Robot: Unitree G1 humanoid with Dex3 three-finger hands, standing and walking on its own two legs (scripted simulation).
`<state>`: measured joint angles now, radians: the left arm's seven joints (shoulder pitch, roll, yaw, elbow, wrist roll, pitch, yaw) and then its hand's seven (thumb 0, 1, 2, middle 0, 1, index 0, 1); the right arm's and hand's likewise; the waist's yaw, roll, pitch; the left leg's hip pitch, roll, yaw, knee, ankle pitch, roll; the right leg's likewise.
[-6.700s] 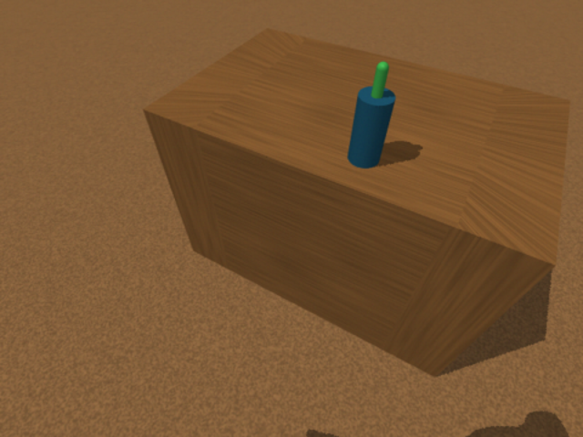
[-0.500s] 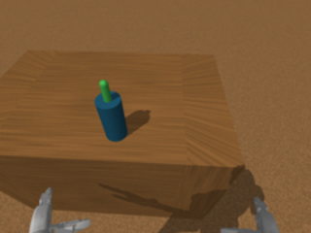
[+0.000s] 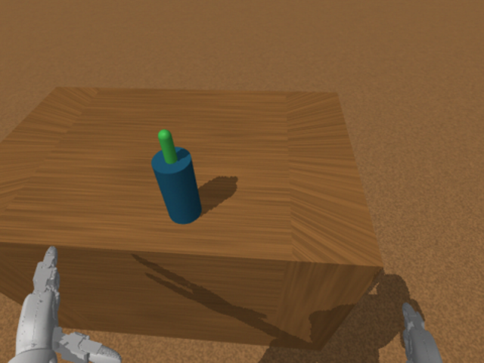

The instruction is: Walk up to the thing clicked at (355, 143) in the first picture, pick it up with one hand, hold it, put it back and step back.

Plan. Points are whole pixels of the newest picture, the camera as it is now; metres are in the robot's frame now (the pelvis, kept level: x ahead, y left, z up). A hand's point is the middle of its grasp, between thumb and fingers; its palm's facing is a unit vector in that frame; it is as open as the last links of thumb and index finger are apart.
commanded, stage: rise first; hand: left
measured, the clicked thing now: (176, 176) +0.46 +0.16 +0.04
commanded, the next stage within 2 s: go down in 0.68 s
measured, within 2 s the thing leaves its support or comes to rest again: neither
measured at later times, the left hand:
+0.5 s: hand (71, 308) +0.17 +0.25 +0.07, palm faces +0.31 -0.87 -0.39, open 17.6 cm
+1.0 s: hand (64, 296) +0.18 +0.26 +0.09, palm faces +0.31 -0.88 -0.37, open 17.6 cm
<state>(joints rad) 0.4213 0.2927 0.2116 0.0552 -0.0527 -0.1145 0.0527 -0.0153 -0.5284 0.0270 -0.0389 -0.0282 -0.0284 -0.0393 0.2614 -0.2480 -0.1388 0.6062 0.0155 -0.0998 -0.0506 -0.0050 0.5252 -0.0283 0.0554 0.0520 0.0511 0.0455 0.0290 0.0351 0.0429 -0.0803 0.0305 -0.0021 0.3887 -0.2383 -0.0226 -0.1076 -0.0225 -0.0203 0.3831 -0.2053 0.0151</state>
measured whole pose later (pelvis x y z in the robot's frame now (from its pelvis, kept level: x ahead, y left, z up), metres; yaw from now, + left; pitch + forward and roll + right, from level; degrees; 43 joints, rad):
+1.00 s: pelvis +0.00 +0.00 +0.00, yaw +1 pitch -3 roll +0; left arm 0.44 0.29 0.30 -0.10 -0.06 -0.32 -0.04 -0.02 -0.60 0.04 -0.08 -0.07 -0.07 -0.08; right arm 0.21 -0.23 -0.16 0.69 0.00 -0.12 -0.02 -0.01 0.50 -0.05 0.06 0.05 0.05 0.05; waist 0.04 0.04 0.03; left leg -0.15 0.02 -0.02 0.47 -0.27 -0.02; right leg -0.17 -0.04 -0.04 0.46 -0.24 0.02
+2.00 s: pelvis -0.01 +0.01 -0.01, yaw +0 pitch +3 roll -1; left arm -0.40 0.61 0.53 0.83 -0.28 -0.14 -0.57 -0.02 -0.61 0.05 -0.05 -0.04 -0.06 -0.04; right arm 0.22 -0.24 0.02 0.66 0.01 -0.20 -0.12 -0.01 0.53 -0.05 0.06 0.05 0.05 0.05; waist -0.04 -0.01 -0.05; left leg -0.30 0.02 -0.01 0.51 -0.26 -0.01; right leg -0.31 -0.03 -0.02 0.47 -0.21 0.03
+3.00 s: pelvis +0.00 +0.02 -0.02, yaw +0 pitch +10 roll -2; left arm -0.55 0.74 0.57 1.02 -0.25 -0.19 -0.63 -0.02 -0.61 0.06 -0.06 -0.05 -0.06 -0.06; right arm 0.21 -0.24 0.04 0.64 0.00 -0.23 -0.13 -0.01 0.52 -0.05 0.06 0.05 0.05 0.05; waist -0.09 -0.02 -0.10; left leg -0.50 0.03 -0.02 0.67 -0.34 -0.01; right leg -0.49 -0.02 -0.03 0.59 -0.27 0.03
